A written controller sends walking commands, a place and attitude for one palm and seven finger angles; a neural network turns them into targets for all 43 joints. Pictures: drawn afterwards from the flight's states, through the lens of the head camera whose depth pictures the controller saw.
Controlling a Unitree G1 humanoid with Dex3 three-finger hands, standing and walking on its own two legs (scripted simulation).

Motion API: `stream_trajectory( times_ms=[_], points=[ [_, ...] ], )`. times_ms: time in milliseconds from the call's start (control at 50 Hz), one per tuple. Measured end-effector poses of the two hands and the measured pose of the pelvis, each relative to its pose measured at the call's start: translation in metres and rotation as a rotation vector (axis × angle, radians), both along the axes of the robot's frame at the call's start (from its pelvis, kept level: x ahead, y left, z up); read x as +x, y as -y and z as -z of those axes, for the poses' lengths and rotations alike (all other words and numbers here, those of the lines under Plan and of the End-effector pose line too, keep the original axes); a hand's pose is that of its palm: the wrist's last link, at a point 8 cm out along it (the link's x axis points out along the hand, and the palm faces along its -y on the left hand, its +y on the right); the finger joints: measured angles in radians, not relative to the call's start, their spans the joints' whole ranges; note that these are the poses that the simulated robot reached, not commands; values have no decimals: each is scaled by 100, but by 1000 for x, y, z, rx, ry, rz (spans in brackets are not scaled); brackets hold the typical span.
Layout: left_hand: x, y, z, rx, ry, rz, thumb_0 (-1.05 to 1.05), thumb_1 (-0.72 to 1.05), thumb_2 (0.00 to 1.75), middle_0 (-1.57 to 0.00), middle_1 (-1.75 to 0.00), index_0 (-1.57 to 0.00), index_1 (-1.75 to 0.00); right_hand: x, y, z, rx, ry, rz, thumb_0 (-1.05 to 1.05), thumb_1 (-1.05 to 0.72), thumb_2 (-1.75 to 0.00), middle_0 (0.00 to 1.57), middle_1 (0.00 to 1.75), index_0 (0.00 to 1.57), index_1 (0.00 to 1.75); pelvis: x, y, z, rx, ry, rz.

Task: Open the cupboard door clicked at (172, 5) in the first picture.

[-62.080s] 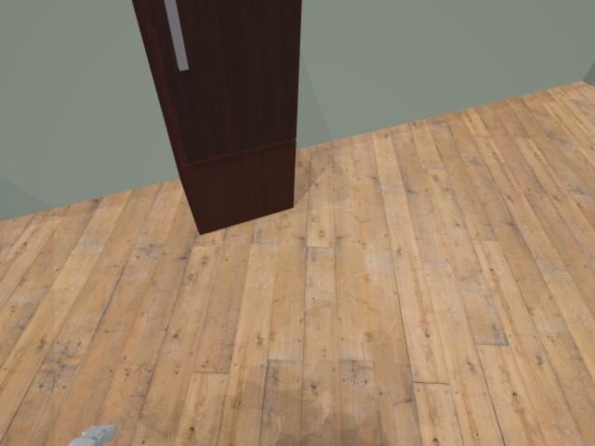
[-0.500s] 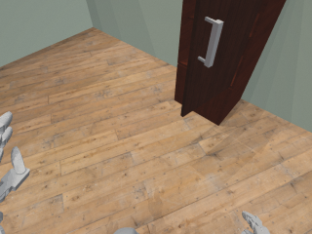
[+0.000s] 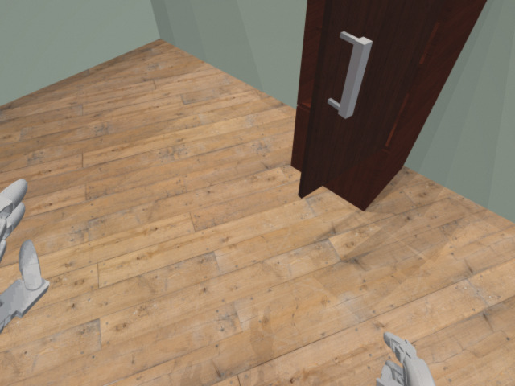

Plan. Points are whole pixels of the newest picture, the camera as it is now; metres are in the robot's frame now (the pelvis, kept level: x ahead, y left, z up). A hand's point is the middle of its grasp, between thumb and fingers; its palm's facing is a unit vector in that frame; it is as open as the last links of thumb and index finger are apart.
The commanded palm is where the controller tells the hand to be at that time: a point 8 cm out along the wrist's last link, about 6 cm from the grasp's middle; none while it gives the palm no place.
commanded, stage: stop stepping back and stand still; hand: left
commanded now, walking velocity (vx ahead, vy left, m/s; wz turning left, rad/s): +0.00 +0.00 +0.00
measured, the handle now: (345, 76) +0.72 -0.14 +0.10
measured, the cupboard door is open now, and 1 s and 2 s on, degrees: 79 79 79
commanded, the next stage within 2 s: let the arm hang, fingers relaxed in 0.08 s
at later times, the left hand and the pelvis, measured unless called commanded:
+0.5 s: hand out of the picture +0.03 +0.19 -0.17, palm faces +0.04 -0.99 -0.16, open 7.1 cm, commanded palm none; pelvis -0.03 +0.02 +0.00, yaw +2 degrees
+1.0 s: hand out of the picture -0.08 +0.21 -0.17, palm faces +0.06 -0.98 -0.20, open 7.4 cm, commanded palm none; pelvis -0.04 +0.04 +0.01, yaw +1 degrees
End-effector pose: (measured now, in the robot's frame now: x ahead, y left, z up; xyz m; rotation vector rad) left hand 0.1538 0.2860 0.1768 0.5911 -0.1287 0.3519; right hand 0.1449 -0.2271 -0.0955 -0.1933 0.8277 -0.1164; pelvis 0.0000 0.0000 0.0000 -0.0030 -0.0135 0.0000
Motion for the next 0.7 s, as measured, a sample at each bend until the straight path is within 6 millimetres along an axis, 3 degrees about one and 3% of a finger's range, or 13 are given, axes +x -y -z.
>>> stream_trajectory(
  times_ms=[100, 180, 220, 260, 300, 380, 460, 480, 580, 700],
  points=[
    [9, -11, -15, 35, 76, -9, 1, 88, 89, -22, -31, -22, -31, 1, 5, -9, -15, 21, 36, 2, -91, -90, 20, 30, 20, 30, 0, -1, -3, 8, 9, 13],
    [14, -14, -11, 26, 57, 3, 1, 89, 89, -21, -31, -21, -31, 1, 7, -17, -12, 66, 60, 2, -91, -90, 20, 30, 20, 30, -6, -5, -4, -5, 3, 19],
    [21, -18, 17, 12, -45, 32, 0, 89, 89, -21, -30, -21, -31, 0, 9, -11, -6, 66, 17, 1, -91, -90, 20, 30, 20, 30, -10, -9, -1, -5, -14, 5],
    [28, -25, 71, -68, -253, 19, 0, 89, 90, -20, -30, -21, -30, -6, 13, 1, -10, 27, -10, 1, -91, -90, 20, 30, 20, 30, -15, -15, 3, -10, -25, -6],
    [21, -26, 134, -174, -488, -23, 0, 90, 90, -20, -30, -20, -30, -16, 16, 13, -17, -24, -12, 1, -91, -90, 20, 30, 20, 30, -19, -20, 6, -8, -30, -13],
    [-30, -1, 241, -375, -898, -77, 0, 90, 90, -20, -30, -20, -30, -52, 14, 24, -35, -156, -2, 1, -91, -90, 20, 30, 20, 30, -26, -22, 7, 2, -19, -19],
    [-100, 40, 308, -561, -1196, -102, 1, 91, 89, -20, -30, -20, -30, -100, 6, 26, -58, -327, 13, 1, -91, -90, 20, 30, 20, 30, -31, -22, 4, 3, -1, -28],
    [-117, 47, 316, -605, -1237, -131, 0, 92, 89, -20, -30, -20, -30, -112, 3, 26, -62, -371, 16, 1, -91, -90, 20, 30, 20, 30, -32, -22, 3, -1, 1, -32],
    [-178, 30, 324, -646, -1355, -272, -2, 100, 89, -21, -30, -21, -30, -161, -14, 30, -48, -549, 24, 1, -91, -90, 20, 30, 20, 30, -36, -23, -3, -16, 6, -49],
    [-235, 13, 311, -622, -1480, -389, -1, 95, 89, -20, -30, -20, -30, -186, -39, 43, 25, -609, 47, 1, -91, -90, 20, 30, 20, 30, -38, -33, -6, -16, 17, -44]
  ],
)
